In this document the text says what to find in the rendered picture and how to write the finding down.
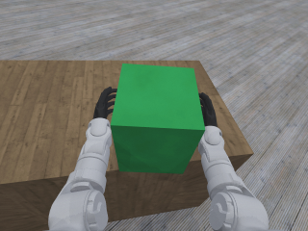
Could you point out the left robot forearm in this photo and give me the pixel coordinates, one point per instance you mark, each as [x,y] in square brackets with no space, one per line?
[92,163]

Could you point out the right robot upper arm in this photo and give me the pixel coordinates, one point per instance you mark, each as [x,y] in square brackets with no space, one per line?
[230,211]

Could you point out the carton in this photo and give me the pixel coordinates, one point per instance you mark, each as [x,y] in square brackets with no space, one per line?
[157,120]

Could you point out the left robot upper arm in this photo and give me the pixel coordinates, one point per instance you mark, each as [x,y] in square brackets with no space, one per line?
[79,211]

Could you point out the pedestal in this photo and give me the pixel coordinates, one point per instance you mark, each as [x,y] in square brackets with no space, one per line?
[45,110]

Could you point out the left robot hand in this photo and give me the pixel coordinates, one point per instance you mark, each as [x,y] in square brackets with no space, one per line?
[101,108]

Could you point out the right robot forearm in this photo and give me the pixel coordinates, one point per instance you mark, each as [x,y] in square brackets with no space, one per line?
[218,170]

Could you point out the right robot hand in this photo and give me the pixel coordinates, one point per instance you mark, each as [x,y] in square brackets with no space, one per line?
[208,111]

